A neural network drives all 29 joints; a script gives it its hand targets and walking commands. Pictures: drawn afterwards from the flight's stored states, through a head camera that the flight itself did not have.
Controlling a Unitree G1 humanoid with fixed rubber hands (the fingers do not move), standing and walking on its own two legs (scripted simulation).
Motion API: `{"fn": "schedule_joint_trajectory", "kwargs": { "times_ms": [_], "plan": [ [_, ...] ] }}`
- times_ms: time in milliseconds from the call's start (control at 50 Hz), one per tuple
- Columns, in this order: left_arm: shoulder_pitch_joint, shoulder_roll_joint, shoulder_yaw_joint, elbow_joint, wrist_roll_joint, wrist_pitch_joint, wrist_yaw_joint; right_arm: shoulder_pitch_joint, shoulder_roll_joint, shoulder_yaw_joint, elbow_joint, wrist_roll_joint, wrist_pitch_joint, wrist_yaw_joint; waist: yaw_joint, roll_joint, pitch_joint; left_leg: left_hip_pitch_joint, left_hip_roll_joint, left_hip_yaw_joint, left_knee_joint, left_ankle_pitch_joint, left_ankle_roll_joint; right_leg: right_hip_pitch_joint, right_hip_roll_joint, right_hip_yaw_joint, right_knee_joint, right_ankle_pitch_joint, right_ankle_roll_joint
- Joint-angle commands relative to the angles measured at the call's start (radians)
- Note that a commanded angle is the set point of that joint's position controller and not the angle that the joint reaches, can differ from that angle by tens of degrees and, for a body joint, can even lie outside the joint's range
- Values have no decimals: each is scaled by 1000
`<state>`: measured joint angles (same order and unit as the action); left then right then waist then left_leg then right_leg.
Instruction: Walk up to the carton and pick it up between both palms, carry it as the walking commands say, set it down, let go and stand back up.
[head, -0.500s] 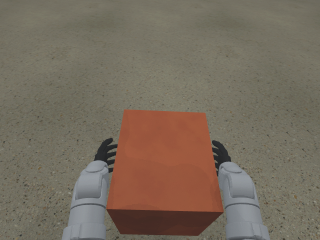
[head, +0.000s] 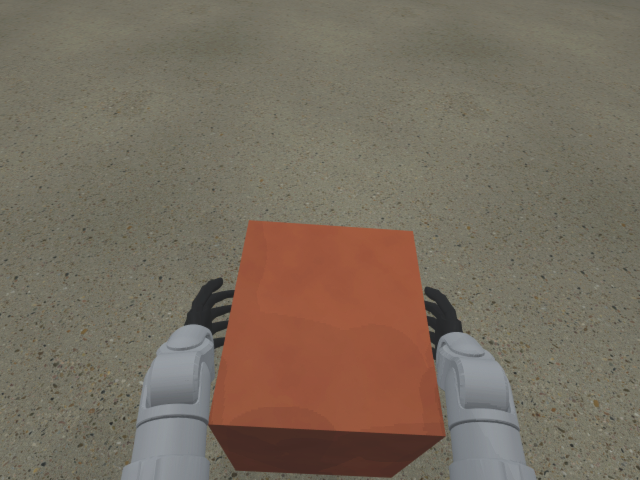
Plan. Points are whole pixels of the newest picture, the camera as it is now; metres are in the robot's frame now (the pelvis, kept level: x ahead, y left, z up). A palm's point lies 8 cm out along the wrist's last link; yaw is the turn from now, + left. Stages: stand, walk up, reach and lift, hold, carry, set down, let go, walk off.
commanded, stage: reach and lift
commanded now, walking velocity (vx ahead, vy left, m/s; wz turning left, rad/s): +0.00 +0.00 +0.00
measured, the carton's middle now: (322, 353) +0.29 +0.00 -0.02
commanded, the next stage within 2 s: hold in 0.24 s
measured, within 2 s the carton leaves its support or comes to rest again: neither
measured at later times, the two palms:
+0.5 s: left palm (198, 343) +0.27 +0.16 +0.04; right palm (448, 355) +0.26 -0.16 +0.03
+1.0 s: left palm (197, 350) +0.26 +0.16 +0.03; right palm (446, 353) +0.26 -0.16 +0.03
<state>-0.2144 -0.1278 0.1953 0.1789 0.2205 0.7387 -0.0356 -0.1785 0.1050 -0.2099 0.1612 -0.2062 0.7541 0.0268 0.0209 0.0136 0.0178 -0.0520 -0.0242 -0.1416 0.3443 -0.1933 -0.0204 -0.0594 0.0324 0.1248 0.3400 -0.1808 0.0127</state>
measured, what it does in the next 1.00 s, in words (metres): stands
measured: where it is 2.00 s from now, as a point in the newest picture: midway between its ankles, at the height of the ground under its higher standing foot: outside the picture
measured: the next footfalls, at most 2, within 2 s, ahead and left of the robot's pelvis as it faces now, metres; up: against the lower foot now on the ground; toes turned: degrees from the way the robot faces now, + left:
none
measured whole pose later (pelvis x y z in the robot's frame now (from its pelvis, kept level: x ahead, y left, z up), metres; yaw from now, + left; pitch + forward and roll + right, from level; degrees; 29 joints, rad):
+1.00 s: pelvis +0.00 +0.00 +0.00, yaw +0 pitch -6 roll +0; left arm -0.14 -0.13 0.17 0.09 0.20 0.74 -0.03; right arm -0.13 0.11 -0.18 0.09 -0.20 0.76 0.04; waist 0.01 0.01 0.05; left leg -0.05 -0.03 -0.14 0.33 -0.18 -0.02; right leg -0.06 0.02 0.12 0.34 -0.18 0.01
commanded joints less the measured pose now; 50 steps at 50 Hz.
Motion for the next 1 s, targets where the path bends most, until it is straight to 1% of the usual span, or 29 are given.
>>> {"fn": "schedule_joint_trajectory", "kwargs": {
  "times_ms": [0,20,40,60,120,140,200,220,240,260,300,320,360,380,400,440,520,540,600,660,780,800,820,840,860,880,900,920,980],
  "plan": [
    [-444,-809,-560,-108,-228,-32,-215,-522,911,645,-125,232,-29,199,-1,-87,-274,27,-90,82,-53,205,6,153,62,-63,-41,270,39],
    [-472,-835,-572,-102,-242,-31,-220,-554,880,642,-150,231,-27,194,-28,-70,-226,23,-95,93,-57,229,6,107,67,-78,-43,260,38],
    [-476,-792,-556,-127,-232,-42,-218,-575,892,656,-146,236,-37,191,-3,-96,-233,44,-92,97,-46,228,7,96,56,-61,-40,265,47],
    [-499,-803,-600,-169,-236,-42,-217,-555,895,642,-141,241,-39,196,-5,12,-257,18,-96,104,-51,216,-5,121,61,-69,-28,252,30],
    [-469,-784,-582,-130,-229,-24,-214,-538,869,622,-111,222,-31,197,-18,-49,-198,16,-86,98,-62,141,-1,74,71,-82,-52,137,35],
    [-497,-774,-584,-154,-229,-35,-213,-571,880,626,-123,229,-37,197,5,-41,-257,45,-88,96,-40,142,0,69,70,-73,-40,139,30],
    [-473,-823,-635,-178,-231,-41,-210,-548,908,654,-160,252,-51,199,-10,34,-336,28,-86,87,-24,174,2,136,68,-69,-8,203,23],
    [-462,-810,-621,-161,-240,-51,-208,-547,888,666,-166,252,-40,194,-15,-44,-288,12,-86,88,-39,189,9,112,77,-88,-17,198,36],
    [-520,-838,-660,-218,-259,-49,-217,-550,885,659,-194,252,-57,205,-21,67,-326,39,-88,89,-35,197,-8,101,78,-78,-4,209,14],
    [-488,-830,-650,-175,-242,-43,-205,-523,877,648,-147,231,-37,198,-15,-16,-304,28,-79,79,-35,216,-1,121,93,-85,-13,219,26],
    [-446,-827,-589,-113,-215,-21,-205,-573,837,617,-174,219,-38,193,-9,15,-226,3,-89,90,-46,140,2,88,68,-78,-30,134,19],
    [-488,-823,-613,-152,-237,-34,-210,-582,844,641,-180,230,-42,200,-22,-25,-270,46,-85,76,-37,142,2,60,79,-76,-19,123,17],
    [-512,-810,-593,-128,-229,-31,-207,-557,848,614,-107,226,-37,209,-20,12,-196,-27,-82,78,-52,72,2,46,68,-74,-31,74,10],
    [-562,-829,-633,-157,-255,-45,-208,-551,891,620,-67,233,-39,211,-29,-18,-230,8,-80,73,-45,83,5,24,75,-71,-25,67,10],
    [-524,-841,-614,-146,-231,-32,-201,-558,885,618,-104,232,-42,216,-29,51,-195,4,-83,84,-44,78,-5,14,64,-69,-28,57,4],
    [-502,-869,-606,-88,-233,-38,-199,-583,871,648,-136,241,-41,214,-19,-11,-214,-4,-74,80,-45,43,7,42,77,-86,-23,28,9],
    [-513,-850,-608,-143,-248,-46,-202,-560,877,659,-146,256,-40,219,-5,1,-255,-10,-79,80,-40,134,4,83,75,-84,-15,128,12],
    [-501,-856,-607,-114,-248,-39,-207,-579,877,644,-132,245,-36,216,-12,-57,-246,0,-74,74,-33,131,11,64,75,-83,-18,107,15],
    [-499,-849,-626,-151,-267,-39,-201,-557,897,670,-146,256,-34,219,-27,-83,-257,39,-81,70,-38,130,13,47,70,-78,-28,127,26],
    [-438,-837,-599,-129,-225,-25,-201,-520,858,641,-134,248,-33,211,-9,66,-227,-38,-82,72,-51,225,0,116,68,-77,-8,256,16],
    [-463,-829,-650,-225,-264,-40,-195,-474,872,646,-167,243,-38,212,-15,-13,-326,45,-86,74,-42,265,3,118,81,-69,-19,275,21],
    [-428,-834,-618,-177,-256,-31,-192,-507,868,676,-201,257,-34,208,10,-57,-268,28,-76,66,-45,228,13,116,77,-75,-21,243,23],
    [-396,-812,-580,-140,-233,-28,-196,-473,857,631,-144,231,-20,202,-15,-71,-212,3,-82,77,-59,187,16,94,73,-88,-39,197,31],
    [-413,-828,-602,-145,-231,-29,-187,-521,857,657,-189,241,-30,203,9,-41,-221,23,-89,81,-50,187,10,81,73,-77,-32,198,22],
    [-414,-815,-595,-157,-244,-31,-193,-502,857,656,-182,230,-25,197,1,-85,-250,41,-90,78,-48,184,22,98,69,-65,-40,207,30],
    [-398,-826,-622,-145,-246,-33,-197,-510,851,682,-216,236,-42,193,-25,-66,-215,36,-94,73,-53,205,16,54,67,-75,-38,226,28],
    [-403,-799,-599,-173,-230,-35,-200,-529,836,660,-210,235,-43,199,-9,-2,-249,7,-93,85,-52,197,11,117,64,-75,-28,237,26],
    [-418,-777,-617,-192,-243,-38,-198,-502,851,665,-192,229,-39,189,-22,-64,-232,22,-94,86,-54,179,13,110,62,-74,-34,210,35],
    [-417,-783,-587,-146,-227,-26,-202,-451,834,602,-120,190,-24,187,-32,-26,-223,36,-89,81,-54,142,15,72,67,-72,-41,161,24]
  ]
}}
